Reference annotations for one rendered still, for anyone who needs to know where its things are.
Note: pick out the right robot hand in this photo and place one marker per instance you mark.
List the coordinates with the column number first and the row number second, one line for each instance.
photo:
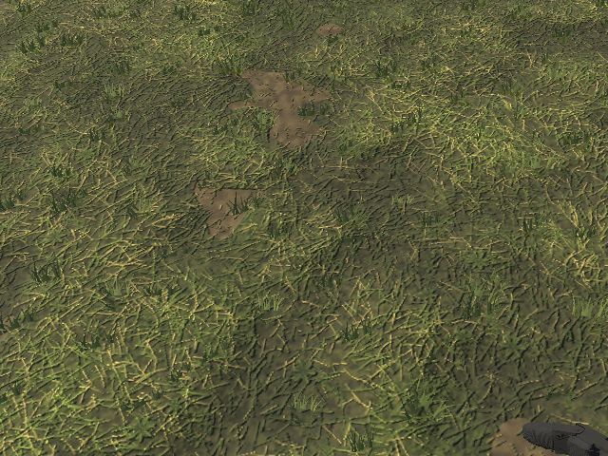
column 578, row 440

